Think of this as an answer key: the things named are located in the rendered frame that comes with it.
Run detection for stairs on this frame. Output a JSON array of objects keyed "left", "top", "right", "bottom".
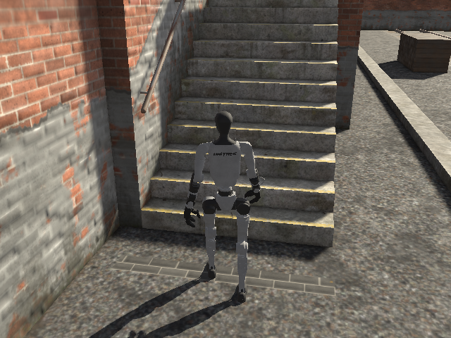
[{"left": 141, "top": 0, "right": 339, "bottom": 247}]

